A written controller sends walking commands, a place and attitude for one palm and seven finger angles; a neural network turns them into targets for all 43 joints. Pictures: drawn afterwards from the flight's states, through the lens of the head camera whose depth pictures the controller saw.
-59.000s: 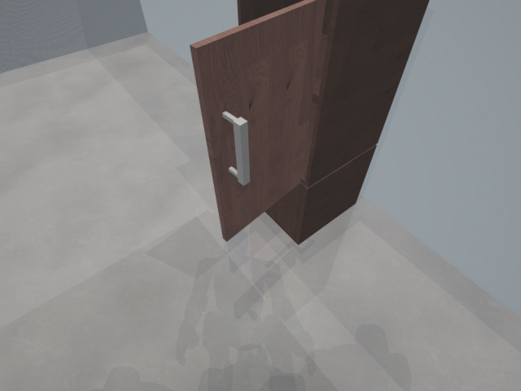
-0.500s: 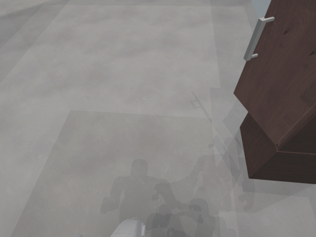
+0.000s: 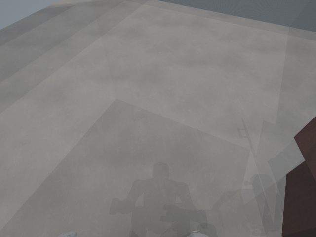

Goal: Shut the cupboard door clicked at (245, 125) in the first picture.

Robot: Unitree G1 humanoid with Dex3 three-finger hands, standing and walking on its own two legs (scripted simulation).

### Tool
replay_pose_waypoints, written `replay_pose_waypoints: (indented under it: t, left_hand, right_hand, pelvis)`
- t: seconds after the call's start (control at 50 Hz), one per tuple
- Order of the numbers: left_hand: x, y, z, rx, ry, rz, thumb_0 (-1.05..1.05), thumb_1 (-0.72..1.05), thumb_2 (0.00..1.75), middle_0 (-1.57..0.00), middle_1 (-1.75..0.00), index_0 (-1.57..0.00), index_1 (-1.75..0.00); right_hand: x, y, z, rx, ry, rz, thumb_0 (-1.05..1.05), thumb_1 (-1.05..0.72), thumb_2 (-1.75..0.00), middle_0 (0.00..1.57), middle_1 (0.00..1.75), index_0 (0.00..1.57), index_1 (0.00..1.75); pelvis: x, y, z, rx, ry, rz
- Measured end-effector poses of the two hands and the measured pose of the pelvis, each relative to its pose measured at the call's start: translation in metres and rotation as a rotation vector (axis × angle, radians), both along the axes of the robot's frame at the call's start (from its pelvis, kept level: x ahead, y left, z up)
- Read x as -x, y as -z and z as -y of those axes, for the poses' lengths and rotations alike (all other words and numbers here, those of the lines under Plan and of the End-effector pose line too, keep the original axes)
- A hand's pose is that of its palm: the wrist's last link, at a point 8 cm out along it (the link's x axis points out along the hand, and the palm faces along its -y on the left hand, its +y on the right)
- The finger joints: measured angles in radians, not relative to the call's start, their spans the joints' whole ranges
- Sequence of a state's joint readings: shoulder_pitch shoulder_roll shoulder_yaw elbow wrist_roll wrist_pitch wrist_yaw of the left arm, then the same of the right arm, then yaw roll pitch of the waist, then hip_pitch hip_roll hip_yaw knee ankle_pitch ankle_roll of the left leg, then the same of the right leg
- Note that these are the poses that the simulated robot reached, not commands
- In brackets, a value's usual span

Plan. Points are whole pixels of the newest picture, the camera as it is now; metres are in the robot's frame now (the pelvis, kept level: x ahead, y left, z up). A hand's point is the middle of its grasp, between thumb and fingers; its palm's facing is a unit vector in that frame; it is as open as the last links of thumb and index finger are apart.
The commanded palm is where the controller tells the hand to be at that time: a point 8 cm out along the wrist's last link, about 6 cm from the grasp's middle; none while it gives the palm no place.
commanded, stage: walk to a spot facing it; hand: left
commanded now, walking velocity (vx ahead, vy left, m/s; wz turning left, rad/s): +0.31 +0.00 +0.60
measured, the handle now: out of the picture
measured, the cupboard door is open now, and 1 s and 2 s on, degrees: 25 25 25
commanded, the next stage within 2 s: turn to face it in 0.84 s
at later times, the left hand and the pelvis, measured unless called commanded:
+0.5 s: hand out of the picture +0.05 +0.20 -0.19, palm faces +0.39 -0.91 -0.17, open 7.4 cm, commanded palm none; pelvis +0.16 +0.05 -0.02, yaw +20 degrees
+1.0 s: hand (77, 152) +0.40 +0.32 -0.15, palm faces +0.42 -0.88 -0.20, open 7.3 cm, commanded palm none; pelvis +0.36 +0.10 +0.00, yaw +28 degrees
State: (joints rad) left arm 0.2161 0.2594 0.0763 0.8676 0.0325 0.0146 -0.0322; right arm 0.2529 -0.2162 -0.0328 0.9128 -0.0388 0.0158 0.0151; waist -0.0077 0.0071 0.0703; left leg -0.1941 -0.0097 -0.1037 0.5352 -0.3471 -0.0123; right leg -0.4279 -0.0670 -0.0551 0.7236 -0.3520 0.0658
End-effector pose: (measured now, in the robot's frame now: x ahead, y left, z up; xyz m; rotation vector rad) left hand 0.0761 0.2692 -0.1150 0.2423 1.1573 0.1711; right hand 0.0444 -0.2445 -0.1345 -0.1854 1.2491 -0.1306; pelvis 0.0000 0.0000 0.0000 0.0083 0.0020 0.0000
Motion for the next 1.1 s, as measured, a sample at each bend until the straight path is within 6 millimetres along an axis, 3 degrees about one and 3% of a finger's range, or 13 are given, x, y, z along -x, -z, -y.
replay_pose_waypoints:
  t: [0.06, 0.1, 0.24, 0.32, 0.38, 0.46, 0.5, 0.56, 0.7, 0.84, 0.92, 1.0, 1.1]
  left_hand:
    - [-0.020, 0.000, 0.011, -0.023, -0.015, 0.080, 0.01, 0.91, 0.90, -0.20, -0.30, -0.20, -0.30]
    - [-0.021, -0.002, 0.019, -0.024, -0.051, 0.094, 0.00, 0.91, 0.90, -0.20, -0.30, -0.20, -0.30]
    - [0.000, -0.003, 0.042, 0.043, -0.189, -0.024, 0.00, 0.91, 0.90, -0.20, -0.30, -0.20, -0.30]
    - [0.016, 0.006, 0.049, 0.094, -0.290, -0.091, 0.00, 0.91, 0.90, -0.20, -0.30, -0.20, -0.30]
    - [0.032, 0.017, 0.048, 0.128, -0.371, -0.152, 0.00, 0.91, 0.90, -0.20, -0.30, -0.21, -0.30]
    - [0.050, 0.036, 0.035, 0.165, -0.452, -0.252, 0.00, 0.90, 0.90, -0.20, -0.30, -0.21, -0.30]
    - [0.050, 0.046, 0.021, 0.175, -0.467, -0.301, 0.01, 0.90, 0.90, -0.20, -0.30, -0.20, -0.30]
    - [0.024, 0.046, -0.007, 0.146, -0.474, -0.287, 0.01, 0.91, 0.90, -0.20, -0.30, -0.20, -0.30]
    - [-0.089, 0.016, -0.064, 0.080, -0.452, -0.057, 0.01, 0.91, 0.90, -0.19, -0.30, -0.20, -0.30]
    - [-0.208, -0.001, -0.089, 0.056, -0.389, 0.075, 0.01, 0.91, 0.90, -0.19, -0.30, -0.20, -0.30]
    - [-0.269, 0.003, -0.093, 0.039, -0.362, 0.128, 0.00, 0.91, 0.90, -0.19, -0.30, -0.20, -0.30]
    - [-0.292, 0.004, -0.088, 0.044, -0.404, 0.145, 0.00, 0.91, 0.90, -0.19, -0.30, -0.20, -0.30]
    - [-0.279, 0.008, -0.081, 0.075, -0.504, 0.031, -0.01, 0.93, 0.90, -0.20, -0.30, -0.21, -0.30]
  right_hand:
    - [-0.009, 0.017, 0.015, -0.010, -0.014, -0.048, 0.01, -0.91, -0.90, 0.20, 0.30, 0.21, 0.30]
    - [-0.023, 0.017, 0.021, -0.006, -0.041, -0.076, 0.01, -0.91, -0.90, 0.20, 0.30, 0.21, 0.30]
    - [-0.108, -0.010, 0.016, -0.012, -0.128, -0.025, 0.01, -0.91, -0.90, 0.19, 0.30, 0.20, 0.30]
    - [-0.170, -0.017, -0.008, -0.013, -0.231, 0.003, 0.01, -0.91, -0.90, 0.19, 0.30, 0.20, 0.30]
    - [-0.222, -0.017, -0.038, -0.012, -0.327, 0.036, 0.01, -0.92, -0.90, 0.19, 0.30, 0.20, 0.30]
    - [-0.293, -0.013, -0.087, -0.007, -0.429, 0.137, 0.01, -0.91, -0.90, 0.19, 0.30, 0.20, 0.30]
    - [-0.319, -0.009, -0.105, 0.001, -0.445, 0.203, 0.01, -0.91, -0.90, 0.19, 0.30, 0.20, 0.30]
    - [-0.333, -0.013, -0.121, 0.014, -0.450, 0.207, 0.00, -0.91, -0.90, 0.20, 0.30, 0.20, 0.30]
    - [-0.327, -0.015, -0.134, 0.011, -0.418, 0.059, 0.00, -0.92, -0.90, 0.20, 0.30, 0.20, 0.30]
    - [-0.324, -0.006, -0.126, 0.001, -0.341, -0.106, 0.01, -0.92, -0.90, 0.20, 0.30, 0.21, 0.30]
    - [-0.337, 0.009, -0.118, -0.002, -0.309, -0.199, 0.01, -0.92, -0.90, 0.20, 0.30, 0.21, 0.30]
    - [-0.374, 0.011, -0.120, 0.018, -0.337, -0.240, 0.01, -0.91, -0.90, 0.20, 0.30, 0.20, 0.30]
    - [-0.446, -0.002, -0.148, 0.026, -0.382, -0.146, 0.01, -0.92, -0.90, 0.19, 0.30, 0.20, 0.30]
  pelvis:
    - [-0.017, 0.011, 0.013, -0.006, -0.053, 0.003]
    - [-0.027, 0.009, 0.017, -0.004, -0.085, 0.009]
    - [-0.072, -0.012, 0.016, -0.010, -0.200, -0.007]
    - [-0.097, -0.013, 0.006, 0.000, -0.268, -0.009]
    - [-0.116, -0.008, -0.007, 0.012, -0.309, -0.004]
    - [-0.145, 0.009, -0.035, 0.017, -0.338, 0.005]
    - [-0.156, 0.019, -0.049, 0.025, -0.352, 0.011]
    - [-0.173, 0.015, -0.060, 0.014, -0.364, 0.013]
    - [-0.223, -0.007, -0.082, 0.011, -0.408, 0.001]
    - [-0.288, -0.010, -0.095, -0.006, -0.429, -0.001]
    - [-0.334, 0.002, -0.097, -0.019, -0.448, 0.000]
    - [-0.364, 0.002, -0.103, 0.003, -0.485, 0.013]
    - [-0.395, -0.009, -0.119, 0.013, -0.486, -0.004]
